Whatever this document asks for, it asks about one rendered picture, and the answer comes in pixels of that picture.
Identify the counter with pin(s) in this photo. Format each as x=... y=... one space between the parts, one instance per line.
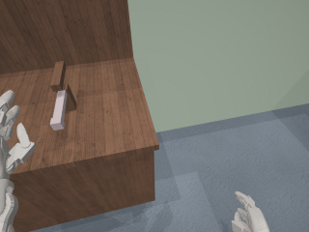
x=103 y=160

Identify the robot right hand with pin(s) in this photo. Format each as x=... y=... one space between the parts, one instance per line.
x=253 y=217

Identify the left robot forearm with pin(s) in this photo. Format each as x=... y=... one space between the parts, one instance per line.
x=8 y=205

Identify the tap lever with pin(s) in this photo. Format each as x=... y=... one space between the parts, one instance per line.
x=57 y=121

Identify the robot left hand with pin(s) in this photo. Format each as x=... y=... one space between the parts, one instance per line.
x=21 y=151

